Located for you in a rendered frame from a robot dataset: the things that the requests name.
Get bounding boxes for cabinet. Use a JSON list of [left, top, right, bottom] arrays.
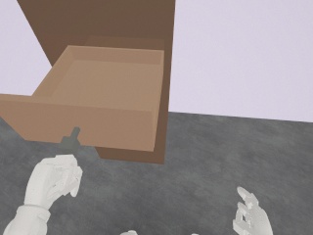
[[17, 0, 176, 165]]

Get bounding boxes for handle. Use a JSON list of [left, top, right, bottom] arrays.
[[58, 126, 80, 156]]

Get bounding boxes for drawer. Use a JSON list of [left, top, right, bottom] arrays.
[[0, 45, 164, 152]]

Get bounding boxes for left robot forearm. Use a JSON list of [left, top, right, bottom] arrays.
[[3, 204, 51, 235]]

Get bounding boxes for robot right hand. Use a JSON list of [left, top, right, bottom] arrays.
[[233, 186, 273, 235]]

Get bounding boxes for robot left hand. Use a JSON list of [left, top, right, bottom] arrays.
[[23, 154, 83, 210]]

